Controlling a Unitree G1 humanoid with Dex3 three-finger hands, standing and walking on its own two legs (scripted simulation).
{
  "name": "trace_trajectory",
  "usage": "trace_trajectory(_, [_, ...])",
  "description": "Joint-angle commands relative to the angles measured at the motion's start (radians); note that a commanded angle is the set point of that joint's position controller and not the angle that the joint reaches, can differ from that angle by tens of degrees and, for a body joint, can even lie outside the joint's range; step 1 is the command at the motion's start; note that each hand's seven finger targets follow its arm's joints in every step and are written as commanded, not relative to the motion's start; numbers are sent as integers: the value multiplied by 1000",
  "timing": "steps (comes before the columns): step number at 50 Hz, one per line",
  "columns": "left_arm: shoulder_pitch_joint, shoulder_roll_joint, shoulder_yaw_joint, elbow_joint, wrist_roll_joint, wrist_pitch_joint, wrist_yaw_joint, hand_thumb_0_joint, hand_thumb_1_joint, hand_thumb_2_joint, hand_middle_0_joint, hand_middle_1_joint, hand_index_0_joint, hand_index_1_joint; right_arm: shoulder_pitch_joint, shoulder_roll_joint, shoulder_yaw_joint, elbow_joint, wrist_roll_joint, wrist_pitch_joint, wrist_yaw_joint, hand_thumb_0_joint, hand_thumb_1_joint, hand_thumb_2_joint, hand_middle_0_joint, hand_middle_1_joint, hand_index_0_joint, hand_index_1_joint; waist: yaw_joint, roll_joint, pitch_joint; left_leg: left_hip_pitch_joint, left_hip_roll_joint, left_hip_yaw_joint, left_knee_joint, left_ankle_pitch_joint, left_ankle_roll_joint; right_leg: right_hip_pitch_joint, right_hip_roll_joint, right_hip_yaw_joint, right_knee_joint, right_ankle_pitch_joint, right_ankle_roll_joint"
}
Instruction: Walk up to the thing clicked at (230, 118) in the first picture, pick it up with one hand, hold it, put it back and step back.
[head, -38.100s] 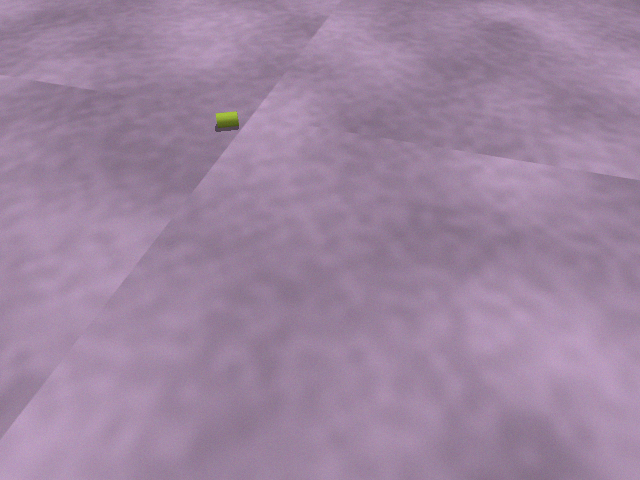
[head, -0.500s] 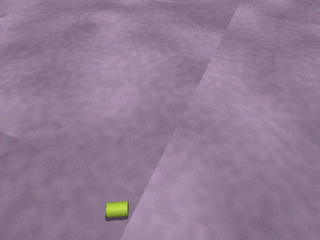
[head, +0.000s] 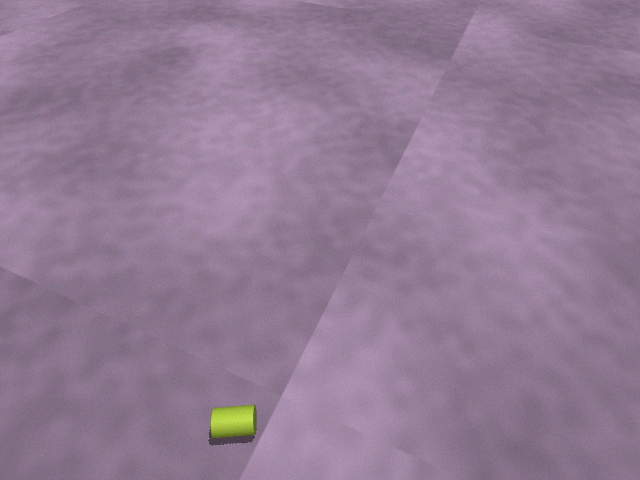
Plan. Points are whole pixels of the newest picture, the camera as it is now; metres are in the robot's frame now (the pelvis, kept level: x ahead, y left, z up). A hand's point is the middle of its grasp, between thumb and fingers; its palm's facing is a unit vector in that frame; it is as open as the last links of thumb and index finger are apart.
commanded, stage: stand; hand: left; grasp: from above
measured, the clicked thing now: (234, 421) +0.43 +0.26 -0.74
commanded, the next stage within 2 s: step back in 0.60 s
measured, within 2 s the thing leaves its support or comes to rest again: neither
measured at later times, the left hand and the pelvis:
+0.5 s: hand out of the picture +0.07 +0.24 -0.16, palm faces -0.01 -0.94 -0.33, open 7.3 cm; pelvis +0.00 +0.00 +0.00, yaw +0 degrees
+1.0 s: hand out of the picture +0.09 +0.30 -0.18, palm faces -0.02 -0.92 -0.38, open 7.4 cm; pelvis -0.06 +0.03 -0.03, yaw +1 degrees
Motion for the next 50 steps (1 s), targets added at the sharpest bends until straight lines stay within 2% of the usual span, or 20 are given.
trace_trajectory(1, [-37, 206, 37, -68, -1, -28, 12, 0, 900, 900, -200, -300, -200, -301, -41, -203, -40, -58, 3, -25, -11, 0, -900, -900, 200, 300, 200, 300, 6, 2, -88, 34, 126, -87, -42, 187, 25, -12, -98, 75, -53, 157, -33])
trace_trajectory(5, [-33, 207, 34, -65, -2, -26, 9, 0, 900, 900, -200, -300, -200, -300, -32, -203, -38, -50, 3, -23, -11, 0, -900, -900, 200, 300, 200, 300, 5, 0, -66, 17, 121, -92, -60, 117, 21, -30, -95, 74, -59, 105, -35])
trace_trajectory(8, [-28, 204, 30, -64, 0, -28, 9, 0, 900, 900, -200, -300, -200, -300, -45, -204, -39, -53, 4, -22, -9, 0, -900, -900, 200, 300, 200, 300, 7, -11, -70, 29, 126, -92, -51, 166, 22, -33, -95, 69, -55, 127, -36])
trace_trajectory(15, [-24, 219, 31, -64, -3, -31, 11, 0, 900, 900, -200, -300, -200, -300, -32, -205, -39, -49, 6, -18, -6, 0, -900, -900, 200, 300, 200, 300, 0, -1, -69, 16, 119, -89, -54, 113, 23, -28, -97, 74, -65, 105, -37])
trace_trajectory(18, [-22, 221, 30, -68, -5, -34, 11, 0, 900, 900, -200, -300, -200, -300, -33, -206, -38, -54, 5, -19, -6, 0, -900, -900, 200, 300, 200, 300, 1, -9, -83, 36, 125, -87, -40, 182, 25, -24, -102, 77, -59, 168, -37])
trace_trajectory(27, [-21, 227, 29, -71, -4, -33, 9, 0, 900, 900, -200, -300, -200, -300, -24, -208, -36, -54, 5, -18, -5, 0, -900, -900, 200, 300, 200, 300, -3, -9, -59, 12, 124, -87, -53, 135, 21, -34, -98, 79, -63, 123, -39])
trace_trajectory(29, [-17, 220, 26, -74, -5, -33, 8, 0, 900, 900, -200, -300, -200, -300, -31, -215, -36, -56, 7, -21, -5, 0, -900, -900, 200, 300, 200, 300, 1, 7, -88, 35, 129, -86, -38, 184, 23, -17, -103, 79, -52, 172, -40])
trace_trajectory(30, [-21, 309, 68, -94, -26, -22, 11, 0, 900, 900, -200, -300, -200, -300, -71, -277, -59, -91, 17, -4, 1, 0, -900, -900, 200, 300, 200, 300, -2, -5, 2, -33, 114, -94, 72, 358, 47, -91, -85, 84, 34, 359, -48])
trace_trajectory(33, [-6, 290, 74, -132, -30, -13, 17, 0, 900, 900, -200, -300, -200, -300, -41, -257, -64, -128, 31, 10, 2, 0, -900, -900, 200, 300, 200, 300, -9, -14, -90, -19, 112, -65, 151, 432, 67, -57, -88, 67, 105, 434, -74])
trace_trajectory(36, [-36, 289, 78, -176, -26, 3, 15, 0, 900, 900, -200, -300, -200, -300, -37, -264, -81, -161, 30, 28, 4, 0, -900, -900, 200, 300, 200, 300, -18, -29, -115, -60, 77, -60, 235, 300, 78, -105, -111, 100, 129, 342, -125])
trace_trajectory(38, [-52, 309, 83, -206, -19, 10, 13, 0, 900, 900, -200, -300, -200, -300, -23, -258, -83, -177, 27, 38, 6, 0, -900, -900, 200, 300, 200, 300, -18, -70, -117, -79, 40, -40, 306, 203, 73, -149, -164, 159, 118, 318, -168])
trace_trajectory(41, [-105, 338, 91, -258, -1, 15, 12, 0, 900, 900, -200, -300, -200, -300, 16, -244, -89, -200, 19, 51, 15, 0, -900, -900, 200, 300, 200, 300, -20, -164, -134, -75, -32, -23, 486, -100, 53, -224, -273, 235, 103, 367, -246])
trace_trajectory(43, [-158, 346, 92, -290, 9, 20, 11, 0, 900, 900, -200, -300, -200, -300, 84, -246, -99, -203, 12, 54, 23, 0, -900, -900, 200, 300, 200, 300, -51, -207, -123, -41, -24, -42, 516, -245, 68, -321, -292, 229, 133, 307, -251])
trace_trajectory(44, [-182, 342, 90, -305, 10, 23, 11, 0, 900, 900, -200, -300, -200, -300, 120, -251, -104, -202, 13, 50, 25, 0, -900, -900, 200, 300, 200, 300, -72, -204, -117, -27, -4, -56, 464, -173, 77, -336, -263, 201, 186, 264, -220])
trace_trajectory(45, [-184, 323, 88, -311, 3, 28, 11, 0, 900, 900, -200, -300, -200, -300, 131, -266, -107, -205, 14, 43, 25, 0, -900, -900, 200, 300, 200, 300, -74, -130, -103, -54, 42, -85, 383, 58, 96, -323, -177, 136, 299, 185, -172])
trace_trajectory(46, [-164, 276, 79, -320, -10, 35, 15, 0, 900, 900, -200, -300, -200, -300, 102, -313, -113, -227, 6, 35, 22, 0, -900, -900, 200, 300, 200, 300, -70, 73, -66, -125, 179, -272, 140, 326, 138, -322, 7, 59, 501, 20, -86])
trace_trajectory(47, [-127, 236, 79, -319, -15, 42, 24, 0, 900, 900, -200, -300, -200, -300, 83, -368, -121, -236, 0, 24, 18, 0, -900, -900, 200, 300, 200, 300, -48, 213, -54, -90, 305, -490, 26, 473, 185, -394, 142, 94, 648, -378, -63])
trace_trajectory(48, [-74, 249, 79, -312, -9, 49, 33, 0, 900, 900, -200, -300, -200, -300, 66, -372, -125, -246, -9, 16, 10, 0, -900, -900, 200, 300, 200, 300, -23, 122, -78, -53, 326, -482, 64, 543, 219, -408, 138, 181, 770, -444, -65])
trace_trajectory(49, [-54, 244, 75, -306, -11, 50, 38, 0, 900, 900, -200, -300, -200, -300, 59, -383, -127, -261, -11, 13, 4, 0, -900, -900, 200, 300, 200, 300, -26, 152, -92, -49, 341, -502, 67, 568, 224, -431, 145, 212, 819, -455, -64])
trace_trajectory(50, [-56, 262, 79, -294, -10, 51, 39, 0, 900, 900, -200, -300, -200, -300, 32, -365, -123, -276, -10, 15, -3, 0, -900, -900, 200, 300, 200, 300, -22, 138, -80, -92, 317, -455, 61, 505, 202, -416, 140, 237, 861, -424, -68])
